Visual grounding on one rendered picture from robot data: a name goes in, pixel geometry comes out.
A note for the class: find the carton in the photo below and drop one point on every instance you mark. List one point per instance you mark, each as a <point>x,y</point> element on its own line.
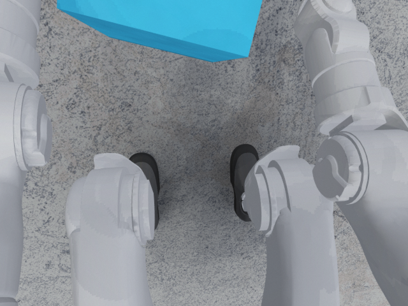
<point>210,30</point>

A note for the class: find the left robot upper arm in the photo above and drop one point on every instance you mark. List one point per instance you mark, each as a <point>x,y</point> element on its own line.
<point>25,141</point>

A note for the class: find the right robot forearm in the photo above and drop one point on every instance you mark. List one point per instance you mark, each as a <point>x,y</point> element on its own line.
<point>342,72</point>

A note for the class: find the right robot upper arm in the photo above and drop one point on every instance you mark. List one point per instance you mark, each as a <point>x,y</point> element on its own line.
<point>366,174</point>

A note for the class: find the robot shin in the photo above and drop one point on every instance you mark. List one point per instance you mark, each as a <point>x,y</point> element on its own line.
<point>283,152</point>
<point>73,202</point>

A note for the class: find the right robot shin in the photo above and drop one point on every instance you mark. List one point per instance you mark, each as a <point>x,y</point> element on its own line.
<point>283,152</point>

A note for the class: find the left robot shin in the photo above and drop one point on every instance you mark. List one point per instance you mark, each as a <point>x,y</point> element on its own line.
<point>73,202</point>

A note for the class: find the left robot forearm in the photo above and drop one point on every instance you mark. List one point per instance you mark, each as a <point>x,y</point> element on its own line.
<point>19,27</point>

